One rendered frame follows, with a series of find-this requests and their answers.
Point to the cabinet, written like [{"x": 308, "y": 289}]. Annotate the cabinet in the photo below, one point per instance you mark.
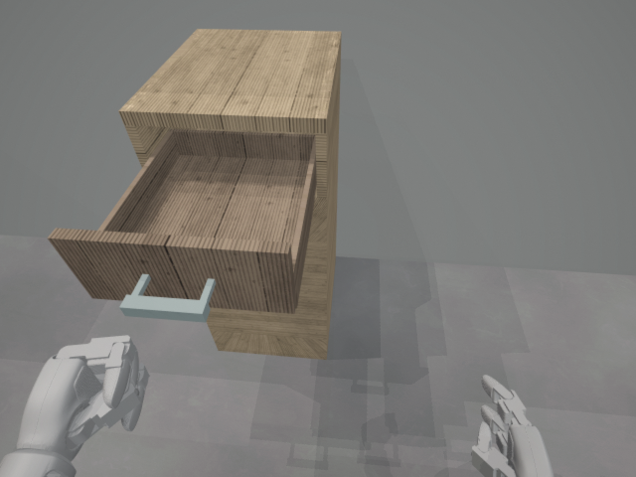
[{"x": 265, "y": 81}]

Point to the robot left forearm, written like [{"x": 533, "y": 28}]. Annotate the robot left forearm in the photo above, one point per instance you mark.
[{"x": 36, "y": 463}]

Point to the right robot hand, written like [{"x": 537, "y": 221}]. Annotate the right robot hand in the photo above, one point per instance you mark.
[{"x": 516, "y": 438}]

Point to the left robot hand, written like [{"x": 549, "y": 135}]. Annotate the left robot hand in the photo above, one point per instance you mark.
[{"x": 104, "y": 373}]

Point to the drawer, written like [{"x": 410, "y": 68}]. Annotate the drawer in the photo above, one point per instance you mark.
[{"x": 235, "y": 207}]

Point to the handle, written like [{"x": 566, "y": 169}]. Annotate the handle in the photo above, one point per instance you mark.
[{"x": 136, "y": 305}]

